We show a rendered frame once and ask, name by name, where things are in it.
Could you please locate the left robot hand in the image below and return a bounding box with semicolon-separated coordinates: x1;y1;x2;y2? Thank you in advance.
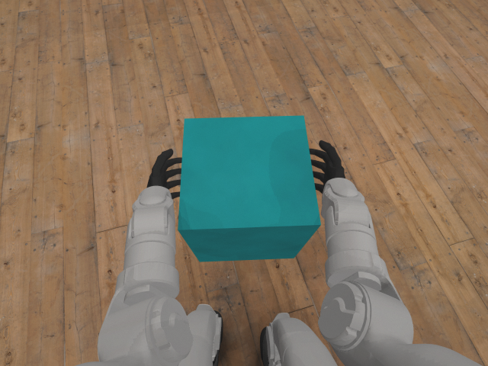
147;149;182;199

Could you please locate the left robot shin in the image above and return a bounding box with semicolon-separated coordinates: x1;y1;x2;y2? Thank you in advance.
196;304;217;361

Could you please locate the right robot forearm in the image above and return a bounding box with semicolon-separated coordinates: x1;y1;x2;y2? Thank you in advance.
321;178;403;303

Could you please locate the right robot hand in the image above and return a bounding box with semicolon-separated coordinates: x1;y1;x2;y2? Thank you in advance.
309;140;345;193

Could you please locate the carton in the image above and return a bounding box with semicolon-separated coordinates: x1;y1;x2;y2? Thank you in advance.
178;115;321;262

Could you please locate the robot shin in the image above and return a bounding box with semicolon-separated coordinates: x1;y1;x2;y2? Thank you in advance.
196;304;217;361
268;313;290;366

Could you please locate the robot right upper arm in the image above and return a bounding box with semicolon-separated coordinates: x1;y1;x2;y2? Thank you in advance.
318;281;482;366

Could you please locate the robot left upper arm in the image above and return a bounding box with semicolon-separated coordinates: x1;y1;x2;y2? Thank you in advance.
76;295;193;366

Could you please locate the right robot shin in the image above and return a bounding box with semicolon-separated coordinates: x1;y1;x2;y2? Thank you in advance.
268;313;290;366

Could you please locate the left robot forearm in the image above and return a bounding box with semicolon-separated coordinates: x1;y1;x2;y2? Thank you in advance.
98;186;179;359

